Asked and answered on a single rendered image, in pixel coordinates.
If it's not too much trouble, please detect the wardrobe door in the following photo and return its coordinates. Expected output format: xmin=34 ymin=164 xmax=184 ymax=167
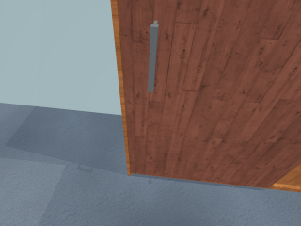
xmin=276 ymin=163 xmax=301 ymax=186
xmin=118 ymin=0 xmax=301 ymax=188

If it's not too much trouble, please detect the handle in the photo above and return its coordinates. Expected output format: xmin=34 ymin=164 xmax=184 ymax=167
xmin=148 ymin=20 xmax=159 ymax=92

